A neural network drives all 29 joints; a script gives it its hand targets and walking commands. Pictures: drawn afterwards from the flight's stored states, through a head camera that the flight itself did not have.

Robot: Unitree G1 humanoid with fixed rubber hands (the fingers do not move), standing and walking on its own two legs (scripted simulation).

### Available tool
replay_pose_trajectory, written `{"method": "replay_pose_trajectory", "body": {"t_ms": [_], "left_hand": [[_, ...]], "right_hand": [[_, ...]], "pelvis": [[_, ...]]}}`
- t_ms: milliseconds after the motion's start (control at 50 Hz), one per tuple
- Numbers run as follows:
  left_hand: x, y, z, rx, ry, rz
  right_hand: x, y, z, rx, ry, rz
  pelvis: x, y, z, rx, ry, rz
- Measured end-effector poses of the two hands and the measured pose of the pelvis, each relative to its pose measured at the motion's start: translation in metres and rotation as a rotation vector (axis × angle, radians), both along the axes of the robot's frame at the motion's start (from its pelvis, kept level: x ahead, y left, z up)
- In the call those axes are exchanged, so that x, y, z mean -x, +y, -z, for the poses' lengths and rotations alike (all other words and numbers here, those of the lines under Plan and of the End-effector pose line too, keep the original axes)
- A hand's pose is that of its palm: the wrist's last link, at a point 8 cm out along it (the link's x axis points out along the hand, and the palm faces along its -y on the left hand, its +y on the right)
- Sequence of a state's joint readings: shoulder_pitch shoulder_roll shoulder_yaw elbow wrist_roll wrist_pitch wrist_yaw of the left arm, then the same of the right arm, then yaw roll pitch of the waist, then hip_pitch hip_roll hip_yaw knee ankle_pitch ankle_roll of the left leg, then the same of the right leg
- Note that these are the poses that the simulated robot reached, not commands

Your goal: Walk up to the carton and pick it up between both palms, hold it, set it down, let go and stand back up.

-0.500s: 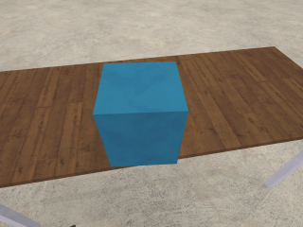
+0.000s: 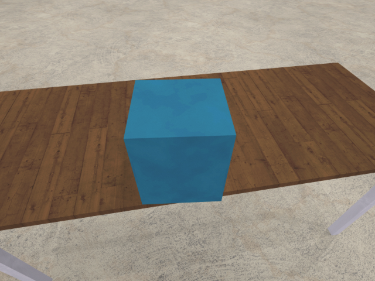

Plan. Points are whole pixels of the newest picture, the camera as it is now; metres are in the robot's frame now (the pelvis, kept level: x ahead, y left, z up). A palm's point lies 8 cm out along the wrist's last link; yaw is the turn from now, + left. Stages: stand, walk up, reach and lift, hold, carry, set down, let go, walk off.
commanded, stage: stand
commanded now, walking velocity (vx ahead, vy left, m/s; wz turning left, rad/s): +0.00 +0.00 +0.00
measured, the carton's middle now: (180, 143) +0.44 +0.02 +0.05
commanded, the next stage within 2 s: none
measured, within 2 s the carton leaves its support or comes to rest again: neither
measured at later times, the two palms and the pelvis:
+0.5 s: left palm out of the picture -0.05 +0.21 -0.14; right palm out of the picture -0.05 -0.21 -0.15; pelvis -0.01 +0.00 +0.00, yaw +0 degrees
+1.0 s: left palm out of the picture -0.06 +0.20 -0.15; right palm out of the picture -0.06 -0.21 -0.15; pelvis -0.02 -0.01 +0.00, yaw +0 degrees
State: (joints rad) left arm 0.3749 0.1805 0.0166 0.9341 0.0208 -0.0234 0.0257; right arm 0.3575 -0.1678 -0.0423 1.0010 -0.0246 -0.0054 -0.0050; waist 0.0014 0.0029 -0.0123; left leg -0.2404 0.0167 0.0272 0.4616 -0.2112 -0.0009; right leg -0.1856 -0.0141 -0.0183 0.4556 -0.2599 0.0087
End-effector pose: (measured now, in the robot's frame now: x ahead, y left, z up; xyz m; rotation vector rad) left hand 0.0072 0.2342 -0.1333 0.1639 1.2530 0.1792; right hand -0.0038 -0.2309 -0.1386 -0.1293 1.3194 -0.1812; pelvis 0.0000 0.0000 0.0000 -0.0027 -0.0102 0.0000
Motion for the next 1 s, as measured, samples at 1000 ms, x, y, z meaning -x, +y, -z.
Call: {"method": "replay_pose_trajectory", "body": {"t_ms": [1000], "left_hand": [[0.066, -0.039, 0.014, 0.072, 0.193, -0.047]], "right_hand": [[0.055, 0.021, 0.01, -0.057, 0.157, 0.011]], "pelvis": [[0.017, -0.008, 0.001, 0.0, -0.007, -0.008]]}}
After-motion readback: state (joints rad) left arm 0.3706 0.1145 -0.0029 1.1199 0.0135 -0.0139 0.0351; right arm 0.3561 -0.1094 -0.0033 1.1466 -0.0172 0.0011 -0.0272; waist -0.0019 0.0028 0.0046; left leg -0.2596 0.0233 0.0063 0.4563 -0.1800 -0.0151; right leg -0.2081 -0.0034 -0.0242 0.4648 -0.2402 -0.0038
